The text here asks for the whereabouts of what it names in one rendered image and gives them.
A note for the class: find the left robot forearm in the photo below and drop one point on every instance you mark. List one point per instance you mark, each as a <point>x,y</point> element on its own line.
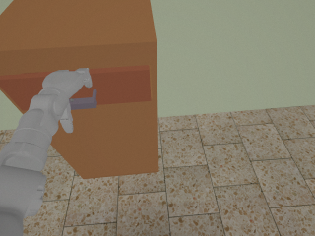
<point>28,147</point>

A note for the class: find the left robot upper arm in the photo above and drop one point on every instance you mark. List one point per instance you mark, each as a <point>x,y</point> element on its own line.
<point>21,195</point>

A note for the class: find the robot left hand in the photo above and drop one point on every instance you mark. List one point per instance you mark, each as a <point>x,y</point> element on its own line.
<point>70,82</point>

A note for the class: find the handle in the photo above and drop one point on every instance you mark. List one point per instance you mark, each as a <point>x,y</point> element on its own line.
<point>85,102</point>

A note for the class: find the cabinet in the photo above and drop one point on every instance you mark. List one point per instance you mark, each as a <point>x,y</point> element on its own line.
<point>49,35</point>

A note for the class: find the drawer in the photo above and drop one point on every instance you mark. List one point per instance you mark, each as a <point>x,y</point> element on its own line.
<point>113,85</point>

